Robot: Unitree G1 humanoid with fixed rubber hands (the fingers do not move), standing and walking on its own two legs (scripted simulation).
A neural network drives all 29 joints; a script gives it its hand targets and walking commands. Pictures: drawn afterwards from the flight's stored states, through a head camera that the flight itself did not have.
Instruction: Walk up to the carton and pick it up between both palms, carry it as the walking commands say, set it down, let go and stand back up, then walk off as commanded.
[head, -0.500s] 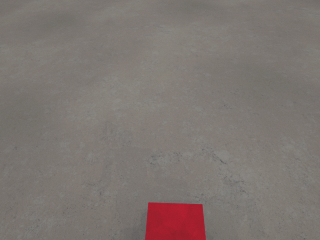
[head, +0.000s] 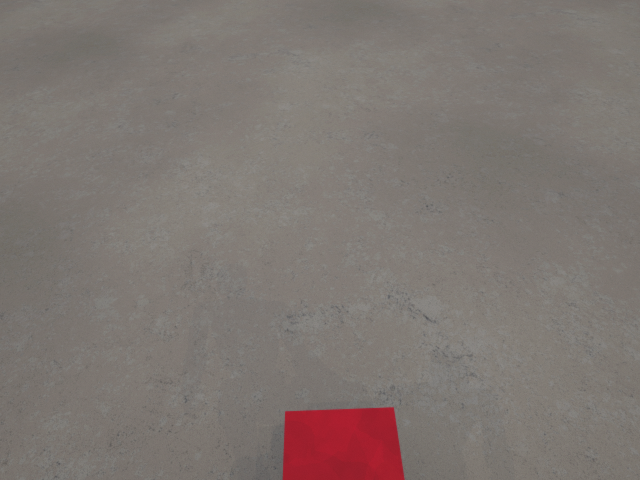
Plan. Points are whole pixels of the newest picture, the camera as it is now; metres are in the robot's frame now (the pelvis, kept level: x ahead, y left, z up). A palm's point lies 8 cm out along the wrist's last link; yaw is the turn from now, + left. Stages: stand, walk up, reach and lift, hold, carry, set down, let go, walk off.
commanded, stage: stand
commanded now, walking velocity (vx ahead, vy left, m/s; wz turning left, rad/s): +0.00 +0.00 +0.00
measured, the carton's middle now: (341, 458) +0.33 +0.00 -0.66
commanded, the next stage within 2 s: walk off in 0.94 s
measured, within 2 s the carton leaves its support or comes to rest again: neither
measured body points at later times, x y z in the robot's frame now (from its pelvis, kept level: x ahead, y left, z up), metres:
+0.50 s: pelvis -0.02 +0.00 +0.01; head +0.00 -0.02 +0.46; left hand +0.01 +0.24 -0.14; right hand -0.07 -0.24 -0.15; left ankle -0.11 +0.13 -0.72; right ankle -0.02 -0.12 -0.72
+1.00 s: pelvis -0.02 +0.00 +0.01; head -0.01 -0.01 +0.46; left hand -0.02 +0.23 -0.15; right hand -0.08 -0.23 -0.15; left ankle -0.11 +0.13 -0.72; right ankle -0.02 -0.12 -0.72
